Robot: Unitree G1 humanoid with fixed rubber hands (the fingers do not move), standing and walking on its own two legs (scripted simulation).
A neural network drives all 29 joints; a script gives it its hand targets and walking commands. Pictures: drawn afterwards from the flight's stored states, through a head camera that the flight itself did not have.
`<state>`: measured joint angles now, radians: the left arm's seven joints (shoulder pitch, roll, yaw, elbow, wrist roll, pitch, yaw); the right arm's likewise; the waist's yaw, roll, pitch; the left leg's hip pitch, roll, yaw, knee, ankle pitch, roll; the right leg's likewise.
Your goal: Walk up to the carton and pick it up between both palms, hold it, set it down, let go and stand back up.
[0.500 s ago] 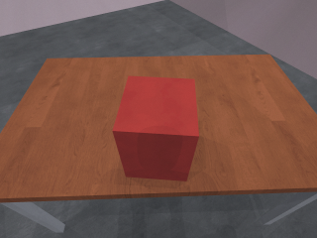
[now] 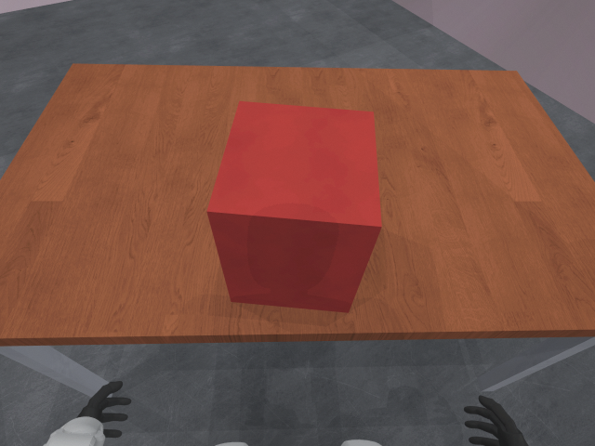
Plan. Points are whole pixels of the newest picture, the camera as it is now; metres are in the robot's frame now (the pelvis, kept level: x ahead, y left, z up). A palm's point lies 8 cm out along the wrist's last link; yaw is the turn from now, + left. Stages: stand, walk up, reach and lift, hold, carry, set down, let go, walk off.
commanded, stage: reach and lift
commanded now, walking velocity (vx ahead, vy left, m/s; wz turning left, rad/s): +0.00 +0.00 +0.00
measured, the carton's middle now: (297, 213) +0.44 +0.00 +0.01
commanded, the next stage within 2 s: none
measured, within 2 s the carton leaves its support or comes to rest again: neither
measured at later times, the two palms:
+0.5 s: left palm (89, 423) +0.16 +0.27 -0.07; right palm (499, 445) +0.13 -0.26 -0.07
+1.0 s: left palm (97, 400) +0.18 +0.26 -0.04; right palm (477, 423) +0.15 -0.22 -0.04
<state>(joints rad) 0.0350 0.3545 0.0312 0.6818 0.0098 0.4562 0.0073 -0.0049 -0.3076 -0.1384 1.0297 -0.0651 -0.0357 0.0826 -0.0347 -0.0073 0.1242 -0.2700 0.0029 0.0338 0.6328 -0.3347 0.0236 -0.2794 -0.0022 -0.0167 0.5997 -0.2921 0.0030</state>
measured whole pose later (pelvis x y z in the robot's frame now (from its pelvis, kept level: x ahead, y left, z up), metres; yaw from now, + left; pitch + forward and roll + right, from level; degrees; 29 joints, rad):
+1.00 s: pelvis +0.02 +0.00 +0.02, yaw -2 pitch -4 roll -1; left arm 0.27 0.30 0.06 0.39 -0.10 0.05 -0.05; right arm 0.34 -0.11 -0.05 0.50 0.04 -0.18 -0.06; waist 0.03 -0.03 0.08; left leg -0.04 0.01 0.07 0.35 -0.24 0.01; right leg -0.06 0.01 0.02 0.31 -0.18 0.00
